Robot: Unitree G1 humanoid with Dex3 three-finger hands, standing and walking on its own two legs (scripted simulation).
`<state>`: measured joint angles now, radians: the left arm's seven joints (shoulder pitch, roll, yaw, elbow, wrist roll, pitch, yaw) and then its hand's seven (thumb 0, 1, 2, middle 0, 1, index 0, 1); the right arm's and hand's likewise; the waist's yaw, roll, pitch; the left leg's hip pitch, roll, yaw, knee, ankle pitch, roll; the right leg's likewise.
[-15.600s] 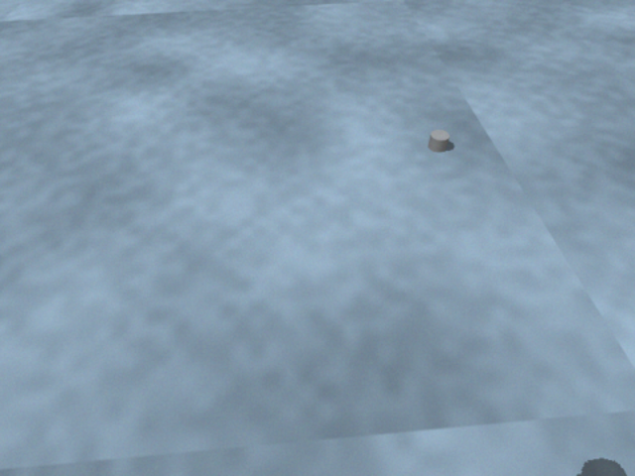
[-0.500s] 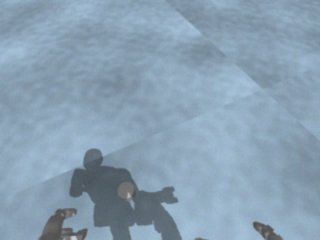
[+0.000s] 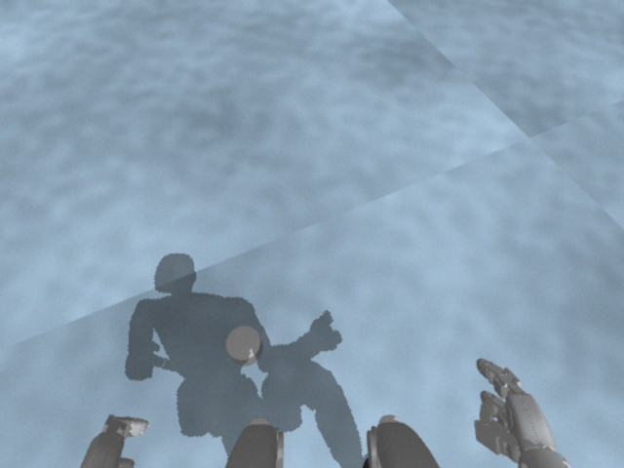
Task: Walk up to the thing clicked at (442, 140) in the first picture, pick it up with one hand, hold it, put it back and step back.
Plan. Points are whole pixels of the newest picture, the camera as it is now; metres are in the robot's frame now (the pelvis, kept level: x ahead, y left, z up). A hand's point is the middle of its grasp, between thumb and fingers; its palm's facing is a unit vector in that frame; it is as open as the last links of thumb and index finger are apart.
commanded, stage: rise first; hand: left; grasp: from above
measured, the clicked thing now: (245, 346) +0.43 +0.20 -0.65
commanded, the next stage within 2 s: approach in 2.00 s
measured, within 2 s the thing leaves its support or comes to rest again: neither
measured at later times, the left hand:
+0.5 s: hand (159, 455) +0.16 +0.26 -0.26, palm faces -0.40 -0.67 -0.63, open 14.2 cm
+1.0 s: hand (192, 389) +0.28 +0.27 -0.43, palm faces -0.48 -0.22 -0.85, open 14.0 cm
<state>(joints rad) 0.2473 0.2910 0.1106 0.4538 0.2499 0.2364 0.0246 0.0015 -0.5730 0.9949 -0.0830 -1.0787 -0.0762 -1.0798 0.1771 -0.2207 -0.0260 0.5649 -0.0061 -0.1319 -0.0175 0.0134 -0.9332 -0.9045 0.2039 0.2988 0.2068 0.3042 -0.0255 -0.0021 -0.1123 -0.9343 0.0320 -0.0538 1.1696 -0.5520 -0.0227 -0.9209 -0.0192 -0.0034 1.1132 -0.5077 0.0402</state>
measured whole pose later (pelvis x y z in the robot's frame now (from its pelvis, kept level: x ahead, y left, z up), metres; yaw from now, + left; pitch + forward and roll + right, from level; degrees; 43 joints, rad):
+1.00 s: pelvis -0.09 -0.01 -0.28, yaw -2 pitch +32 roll -4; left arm -0.56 0.55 0.08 1.03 0.97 -0.18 0.21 0.00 -0.53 1.04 -0.10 -1.03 -0.09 -1.04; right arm 0.13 -0.27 -0.05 0.73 -0.05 -0.10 0.07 0.01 -0.89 -0.89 0.20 0.30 0.21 0.30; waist -0.08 0.02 -0.11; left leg -2.07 -0.02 -0.12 2.18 -0.67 -0.04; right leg -2.06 0.00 0.01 2.12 -0.63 0.05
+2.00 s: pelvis -0.08 +0.01 -0.34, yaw -5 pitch +36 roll -7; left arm -0.86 0.66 0.10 1.40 1.29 -0.22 0.45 0.00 -0.53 1.01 -0.08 -1.03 -0.09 -1.02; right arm 0.14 -0.26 0.00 0.76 -0.14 -0.06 0.15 0.00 -0.91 -0.90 0.20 0.30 0.21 0.30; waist -0.21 0.00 -0.08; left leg -2.27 -0.04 -0.14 2.37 -0.72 -0.03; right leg -2.23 0.00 0.00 2.27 -0.68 0.07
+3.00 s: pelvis -0.08 +0.00 -0.35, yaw -5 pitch +34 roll -8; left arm -0.90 0.67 0.00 1.33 1.18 -0.20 0.35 0.00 -0.49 0.96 -0.09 -1.09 -0.12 -1.06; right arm 0.17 -0.29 0.04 0.73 -0.14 -0.05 0.19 0.00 -0.92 -0.89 0.20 0.30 0.21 0.30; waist -0.21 0.00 -0.02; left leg -2.30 -0.04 -0.17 2.42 -0.72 -0.05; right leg -2.26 0.00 -0.01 2.32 -0.66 0.07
